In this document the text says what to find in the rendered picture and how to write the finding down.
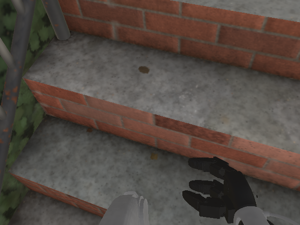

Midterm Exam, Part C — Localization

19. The robot right hand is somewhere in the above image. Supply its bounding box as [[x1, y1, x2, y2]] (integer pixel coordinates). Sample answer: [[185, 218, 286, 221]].
[[182, 157, 258, 224]]

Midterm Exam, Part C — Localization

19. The robot right forearm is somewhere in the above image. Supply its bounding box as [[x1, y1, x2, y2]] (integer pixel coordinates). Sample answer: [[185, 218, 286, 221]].
[[233, 206, 274, 225]]

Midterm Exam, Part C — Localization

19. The robot left thigh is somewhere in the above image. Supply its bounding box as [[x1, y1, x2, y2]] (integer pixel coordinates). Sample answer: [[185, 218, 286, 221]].
[[98, 194, 149, 225]]

